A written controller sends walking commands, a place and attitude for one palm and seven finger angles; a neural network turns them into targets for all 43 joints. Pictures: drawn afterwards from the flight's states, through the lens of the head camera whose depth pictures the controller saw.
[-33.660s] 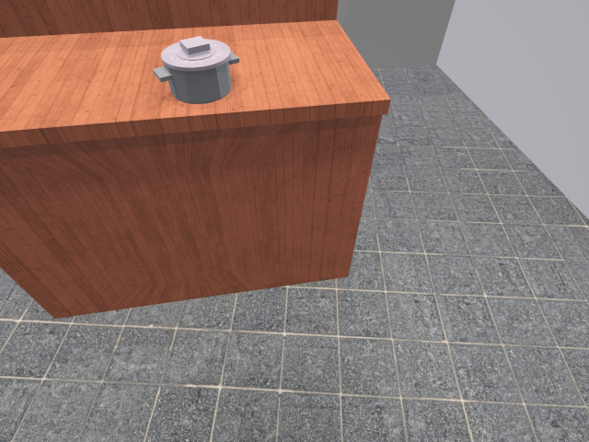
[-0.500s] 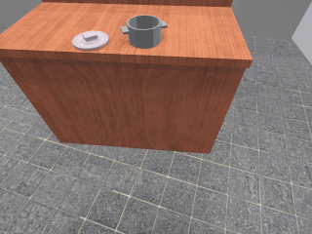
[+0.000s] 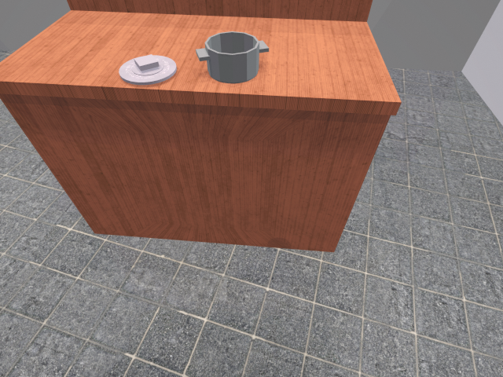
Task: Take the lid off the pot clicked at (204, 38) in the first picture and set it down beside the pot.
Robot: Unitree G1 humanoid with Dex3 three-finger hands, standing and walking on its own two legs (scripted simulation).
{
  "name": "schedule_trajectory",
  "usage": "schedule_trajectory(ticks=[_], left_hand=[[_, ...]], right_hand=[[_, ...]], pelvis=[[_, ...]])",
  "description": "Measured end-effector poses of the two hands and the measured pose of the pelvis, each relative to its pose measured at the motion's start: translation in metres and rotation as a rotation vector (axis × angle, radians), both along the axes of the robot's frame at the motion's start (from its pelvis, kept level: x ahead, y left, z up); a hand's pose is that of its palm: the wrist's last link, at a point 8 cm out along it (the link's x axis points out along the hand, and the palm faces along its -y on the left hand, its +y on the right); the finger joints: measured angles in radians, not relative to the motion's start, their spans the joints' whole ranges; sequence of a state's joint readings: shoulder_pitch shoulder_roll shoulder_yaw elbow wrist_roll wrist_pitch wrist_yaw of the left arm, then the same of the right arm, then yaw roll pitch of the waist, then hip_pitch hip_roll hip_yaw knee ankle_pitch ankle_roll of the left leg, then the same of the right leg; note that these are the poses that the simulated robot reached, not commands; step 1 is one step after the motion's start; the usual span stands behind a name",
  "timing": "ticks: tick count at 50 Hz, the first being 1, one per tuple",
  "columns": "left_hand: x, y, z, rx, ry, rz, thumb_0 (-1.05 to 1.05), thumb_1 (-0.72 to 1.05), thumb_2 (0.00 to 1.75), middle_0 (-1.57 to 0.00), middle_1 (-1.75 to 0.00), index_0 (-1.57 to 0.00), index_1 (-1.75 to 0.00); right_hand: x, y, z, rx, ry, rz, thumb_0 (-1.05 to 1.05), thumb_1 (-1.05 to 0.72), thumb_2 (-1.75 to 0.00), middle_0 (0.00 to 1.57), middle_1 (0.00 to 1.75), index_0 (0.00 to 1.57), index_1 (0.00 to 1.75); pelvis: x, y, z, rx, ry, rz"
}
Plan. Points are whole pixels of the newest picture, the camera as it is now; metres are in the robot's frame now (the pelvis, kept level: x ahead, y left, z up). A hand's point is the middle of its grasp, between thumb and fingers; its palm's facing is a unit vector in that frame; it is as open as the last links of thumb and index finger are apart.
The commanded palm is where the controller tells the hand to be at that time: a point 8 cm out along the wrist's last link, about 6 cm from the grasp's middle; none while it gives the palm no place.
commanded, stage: look to check the result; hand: left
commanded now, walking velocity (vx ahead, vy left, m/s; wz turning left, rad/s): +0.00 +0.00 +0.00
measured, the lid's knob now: (146, 62) +0.87 +0.32 +0.07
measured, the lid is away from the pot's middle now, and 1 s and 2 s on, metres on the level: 0.24 0.24 0.24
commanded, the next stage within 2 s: stand and wait in 0.06 s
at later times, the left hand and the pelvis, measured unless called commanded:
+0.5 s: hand out of the picture +0.02 +0.20 -0.17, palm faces +0.01 -0.97 -0.24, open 7.4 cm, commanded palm none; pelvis -0.01 +0.00 +0.00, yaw +0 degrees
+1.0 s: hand out of the picture +0.04 +0.21 -0.17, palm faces +0.01 -0.96 -0.26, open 7.4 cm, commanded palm none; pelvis -0.01 +0.00 +0.00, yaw +1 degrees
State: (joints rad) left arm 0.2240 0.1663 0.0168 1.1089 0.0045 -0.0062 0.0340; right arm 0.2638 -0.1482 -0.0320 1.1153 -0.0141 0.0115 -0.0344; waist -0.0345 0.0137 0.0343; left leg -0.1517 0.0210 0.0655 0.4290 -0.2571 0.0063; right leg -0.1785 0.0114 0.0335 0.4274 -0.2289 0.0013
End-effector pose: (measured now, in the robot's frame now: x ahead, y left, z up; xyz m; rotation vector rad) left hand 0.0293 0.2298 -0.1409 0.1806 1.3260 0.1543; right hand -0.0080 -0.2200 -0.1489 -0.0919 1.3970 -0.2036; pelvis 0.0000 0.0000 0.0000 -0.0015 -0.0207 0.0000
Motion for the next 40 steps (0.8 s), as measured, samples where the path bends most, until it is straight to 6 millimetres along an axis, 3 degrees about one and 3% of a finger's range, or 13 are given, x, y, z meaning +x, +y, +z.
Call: schedule_trajectory(ticks=[24,40], left_hand=[[-0.013,0.013,0.002,0.016,0.018,0.008,0.0,0.91,0.9,-0.2,-0.3,-0.2,-0.3],[0.0,0.022,0.005,0.034,-0.024,0.002,0.0,0.91,0.9,-0.2,-0.3,-0.2,-0.3]], right_hand=[[-0.001,-0.008,0.004,-0.028,-0.003,0.017,0.01,-0.9,-0.9,0.2,0.3,0.2,0.3],[0.017,-0.021,0.008,-0.058,-0.047,0.041,0.01,-0.9,-0.9,0.2,0.3,0.2,0.3]], pelvis=[[-0.007,0.004,0.001,0.0,-0.002,0.006],[-0.008,0.003,0.002,0.0,-0.009,0.012]])
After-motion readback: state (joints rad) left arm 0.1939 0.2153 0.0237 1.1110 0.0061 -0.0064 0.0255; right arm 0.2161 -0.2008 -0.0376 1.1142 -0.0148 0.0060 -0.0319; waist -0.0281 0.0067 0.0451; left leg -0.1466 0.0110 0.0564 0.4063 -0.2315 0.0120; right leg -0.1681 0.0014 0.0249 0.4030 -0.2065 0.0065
